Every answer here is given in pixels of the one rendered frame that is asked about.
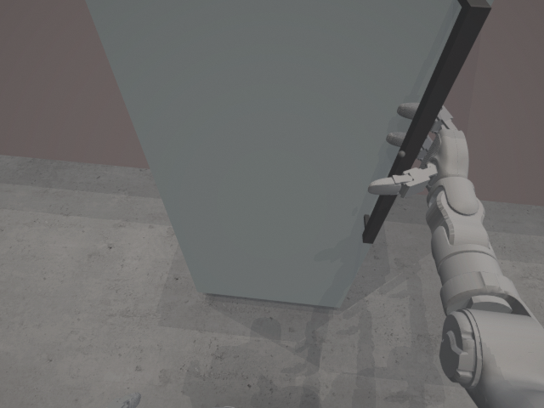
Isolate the right robot hand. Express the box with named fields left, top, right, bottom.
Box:
left=368, top=103, right=469, bottom=198

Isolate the right robot upper arm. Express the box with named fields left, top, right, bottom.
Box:
left=439, top=309, right=544, bottom=408

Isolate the fridge door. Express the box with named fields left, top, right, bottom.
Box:
left=85, top=0, right=494, bottom=308

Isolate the handle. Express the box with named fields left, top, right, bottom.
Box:
left=362, top=0, right=491, bottom=244

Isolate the right robot forearm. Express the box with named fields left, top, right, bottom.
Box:
left=426, top=177, right=544, bottom=331

